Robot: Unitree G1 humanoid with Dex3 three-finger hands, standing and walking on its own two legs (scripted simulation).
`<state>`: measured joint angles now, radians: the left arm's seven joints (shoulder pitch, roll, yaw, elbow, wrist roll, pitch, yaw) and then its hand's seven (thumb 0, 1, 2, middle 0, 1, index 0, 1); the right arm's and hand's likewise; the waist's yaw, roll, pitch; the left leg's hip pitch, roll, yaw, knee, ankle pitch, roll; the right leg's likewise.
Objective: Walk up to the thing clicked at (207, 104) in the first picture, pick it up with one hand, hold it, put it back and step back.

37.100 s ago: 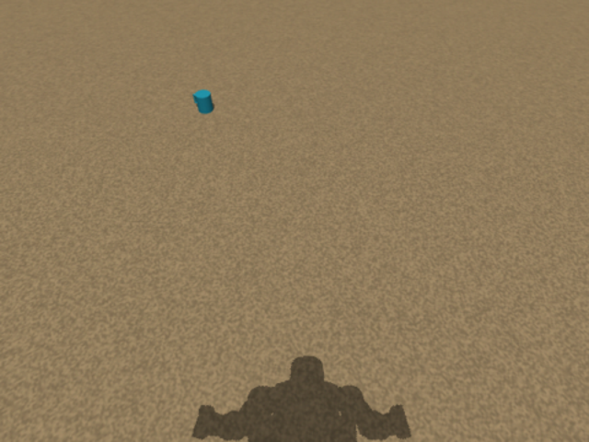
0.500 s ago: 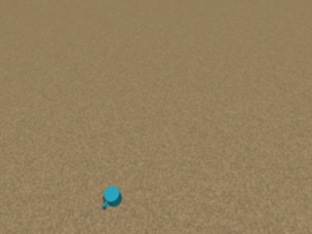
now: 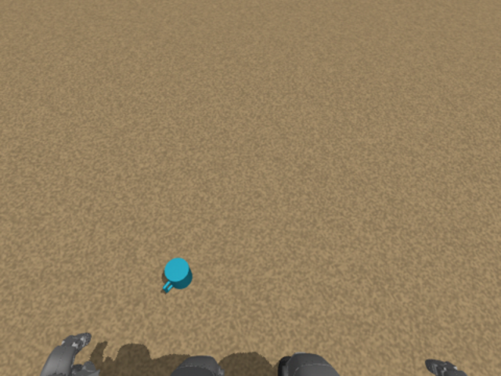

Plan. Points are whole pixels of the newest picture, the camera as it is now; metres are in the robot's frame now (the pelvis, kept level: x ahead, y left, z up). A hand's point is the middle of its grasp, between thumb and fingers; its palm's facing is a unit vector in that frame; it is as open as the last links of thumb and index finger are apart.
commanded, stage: step back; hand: left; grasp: from above
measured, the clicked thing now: (175, 277) +0.45 +0.27 -0.71
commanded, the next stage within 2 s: none
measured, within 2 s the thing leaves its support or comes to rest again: neither
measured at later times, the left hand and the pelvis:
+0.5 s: hand out of the picture +0.03 +0.28 -0.16, palm faces -0.11 -0.91 -0.40, open 7.4 cm; pelvis -0.09 +0.02 -0.01, yaw -6 degrees
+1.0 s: hand out of the picture -0.10 +0.30 -0.15, palm faces -0.03 -0.93 -0.36, open 7.4 cm; pelvis -0.23 +0.03 +0.00, yaw -2 degrees
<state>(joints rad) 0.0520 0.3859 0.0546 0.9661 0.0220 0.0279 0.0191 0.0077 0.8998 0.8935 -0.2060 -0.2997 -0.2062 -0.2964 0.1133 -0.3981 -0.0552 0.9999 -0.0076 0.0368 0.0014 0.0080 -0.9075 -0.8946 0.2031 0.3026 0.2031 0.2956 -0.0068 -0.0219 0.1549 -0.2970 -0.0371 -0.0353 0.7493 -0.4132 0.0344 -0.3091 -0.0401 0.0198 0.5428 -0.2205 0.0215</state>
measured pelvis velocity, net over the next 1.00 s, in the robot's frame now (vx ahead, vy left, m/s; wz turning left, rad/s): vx -0.23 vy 0.03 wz -0.04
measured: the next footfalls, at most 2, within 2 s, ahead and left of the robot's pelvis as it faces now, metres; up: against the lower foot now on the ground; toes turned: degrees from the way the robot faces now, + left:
right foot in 0.48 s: -0.08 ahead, -0.10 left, +0.00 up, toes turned -2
left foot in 0.82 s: -0.15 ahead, +0.14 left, +0.00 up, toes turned -4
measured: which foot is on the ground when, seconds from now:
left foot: down 0.00-0.50, up 0.52-0.80, down 0.82-1.00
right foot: down 0.00-0.04, up 0.06-0.46, down 0.48-0.84, up 0.86-1.00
